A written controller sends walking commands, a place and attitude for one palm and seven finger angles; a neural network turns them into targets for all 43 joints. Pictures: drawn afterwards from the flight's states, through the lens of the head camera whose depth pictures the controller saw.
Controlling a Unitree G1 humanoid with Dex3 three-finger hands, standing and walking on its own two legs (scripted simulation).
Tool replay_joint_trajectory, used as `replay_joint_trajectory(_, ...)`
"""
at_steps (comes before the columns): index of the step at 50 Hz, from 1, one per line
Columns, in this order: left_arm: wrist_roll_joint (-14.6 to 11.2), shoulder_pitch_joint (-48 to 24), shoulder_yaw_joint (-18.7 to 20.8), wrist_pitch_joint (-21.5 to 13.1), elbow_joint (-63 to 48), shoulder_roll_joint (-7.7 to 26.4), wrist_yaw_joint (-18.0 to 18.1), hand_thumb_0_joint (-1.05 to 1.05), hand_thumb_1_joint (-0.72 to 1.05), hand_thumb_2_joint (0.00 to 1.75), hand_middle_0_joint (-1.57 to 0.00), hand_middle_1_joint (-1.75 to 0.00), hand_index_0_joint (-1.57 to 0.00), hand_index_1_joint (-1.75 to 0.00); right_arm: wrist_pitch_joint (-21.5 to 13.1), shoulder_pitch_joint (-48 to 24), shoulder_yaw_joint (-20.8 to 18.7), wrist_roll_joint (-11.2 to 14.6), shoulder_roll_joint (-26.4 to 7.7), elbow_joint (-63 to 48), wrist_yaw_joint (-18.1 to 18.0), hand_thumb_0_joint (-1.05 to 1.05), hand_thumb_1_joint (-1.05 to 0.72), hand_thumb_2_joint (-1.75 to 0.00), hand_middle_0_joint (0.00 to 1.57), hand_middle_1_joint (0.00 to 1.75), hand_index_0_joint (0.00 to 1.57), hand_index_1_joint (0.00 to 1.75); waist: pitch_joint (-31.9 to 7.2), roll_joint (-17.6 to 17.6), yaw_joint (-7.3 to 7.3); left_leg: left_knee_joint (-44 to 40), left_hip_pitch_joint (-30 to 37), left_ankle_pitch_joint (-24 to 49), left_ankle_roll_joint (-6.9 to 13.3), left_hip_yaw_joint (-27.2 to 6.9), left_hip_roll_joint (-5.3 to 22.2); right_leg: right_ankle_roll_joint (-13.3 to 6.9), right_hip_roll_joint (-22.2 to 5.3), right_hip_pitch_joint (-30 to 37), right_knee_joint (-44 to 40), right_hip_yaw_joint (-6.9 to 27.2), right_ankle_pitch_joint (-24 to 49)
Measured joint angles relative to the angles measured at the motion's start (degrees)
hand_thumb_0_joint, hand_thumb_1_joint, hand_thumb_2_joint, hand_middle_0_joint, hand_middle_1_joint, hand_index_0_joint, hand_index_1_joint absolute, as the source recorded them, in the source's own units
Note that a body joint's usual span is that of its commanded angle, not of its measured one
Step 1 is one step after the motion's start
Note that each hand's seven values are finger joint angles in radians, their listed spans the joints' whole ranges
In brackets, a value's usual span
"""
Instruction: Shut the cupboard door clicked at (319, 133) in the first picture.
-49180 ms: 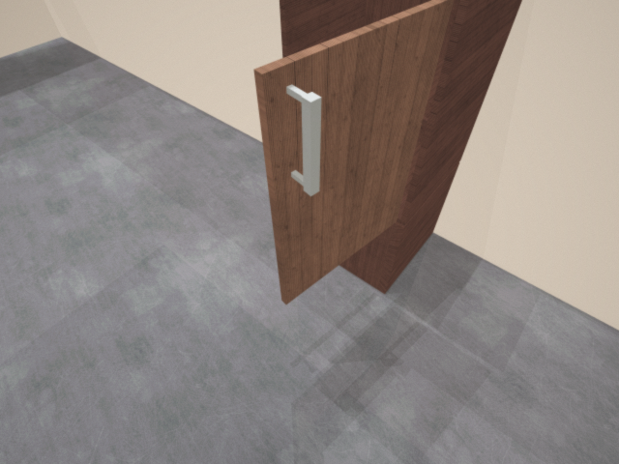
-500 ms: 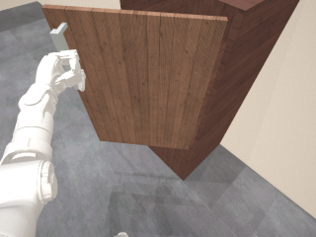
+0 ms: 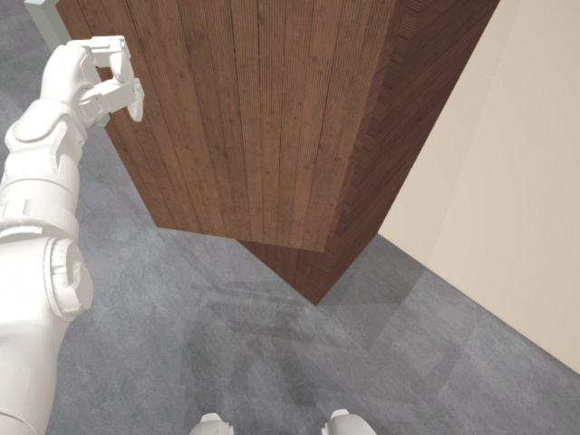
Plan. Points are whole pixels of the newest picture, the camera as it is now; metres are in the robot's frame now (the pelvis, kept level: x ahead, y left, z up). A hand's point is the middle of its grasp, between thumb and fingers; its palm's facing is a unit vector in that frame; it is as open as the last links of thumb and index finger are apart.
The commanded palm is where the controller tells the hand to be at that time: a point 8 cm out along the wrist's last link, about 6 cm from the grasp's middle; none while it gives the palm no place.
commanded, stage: push the door shut along its arc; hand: left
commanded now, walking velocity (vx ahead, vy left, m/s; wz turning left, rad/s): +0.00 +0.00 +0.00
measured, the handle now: (81, 61) +0.58 +0.22 +0.17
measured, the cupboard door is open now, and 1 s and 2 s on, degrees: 33 20 19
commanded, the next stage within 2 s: pull the fist back off the door in 0.76 s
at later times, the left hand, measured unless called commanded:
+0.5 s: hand (157, 65) +0.56 +0.12 +0.18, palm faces -0.32 -0.95 -0.01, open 2.9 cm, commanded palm +0.57 +0.16 +0.17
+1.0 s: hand (179, 43) +0.60 +0.10 +0.18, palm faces -0.05 -0.99 +0.11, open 3.2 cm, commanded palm +0.58 +0.13 +0.17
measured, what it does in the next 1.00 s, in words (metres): stands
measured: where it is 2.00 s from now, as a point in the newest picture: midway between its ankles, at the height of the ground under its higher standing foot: outside the picture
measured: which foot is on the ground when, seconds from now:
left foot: down 0.00-1.00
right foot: down 0.00-1.00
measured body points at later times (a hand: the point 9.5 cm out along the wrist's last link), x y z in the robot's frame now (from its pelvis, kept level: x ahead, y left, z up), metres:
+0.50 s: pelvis +0.00 +0.00 -0.01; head +0.13 +0.00 +0.42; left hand +0.57 +0.18 +0.18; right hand -0.03 -0.28 -0.11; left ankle +0.03 +0.15 -0.70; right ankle +0.00 -0.17 -0.70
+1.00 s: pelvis +0.00 +0.00 -0.02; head +0.14 +0.01 +0.41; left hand +0.59 +0.15 +0.18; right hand -0.05 -0.25 -0.12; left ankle +0.03 +0.15 -0.70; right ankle +0.00 -0.17 -0.70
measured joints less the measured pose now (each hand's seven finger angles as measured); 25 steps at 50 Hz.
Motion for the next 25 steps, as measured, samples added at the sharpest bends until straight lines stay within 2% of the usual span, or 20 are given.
replay_joint_trajectory(8,1.59,-3.93,0.85,0.34,2.31,1.36,-1.06,0.01,0.90,0.90,-1.30,-1.50,-1.30,-1.50,0.54,0.38,-0.21,-0.38,-0.36,-0.19,0.00,0.00,-0.90,-0.90,0.20,0.30,0.20,0.30,-0.11,0.34,-1.93,1.01,-1.89,-0.66,-0.17,0.10,0.48,-0.17,0.48,-2.03,0.93,0.23,-0.47)
replay_joint_trajectory(14,3.17,-7.04,1.75,0.71,5.24,3.66,-1.88,-0.01,0.88,0.92,-1.30,-1.50,-1.30,-1.50,1.20,0.93,-0.15,-0.64,-0.44,-0.52,-0.02,0.00,-0.90,-0.90,0.20,0.30,0.20,0.30,-0.04,0.58,-2.98,1.72,-3.60,-0.94,-0.28,0.08,0.68,-0.25,0.69,-3.88,1.83,0.31,-0.82)
replay_joint_trajectory(25,3.76,-12.48,-0.83,1.61,7.22,6.01,-3.37,-0.01,0.89,0.94,-1.30,-1.50,-1.30,-1.50,1.38,1.34,-0.27,-1.29,-0.10,0.79,0.01,0.00,-0.90,-0.90,0.20,0.30,0.20,0.30,0.27,0.42,-3.91,3.44,-7.24,-1.20,-0.41,-0.67,0.89,-0.38,1.03,-7.10,3.13,-0.20,-1.01)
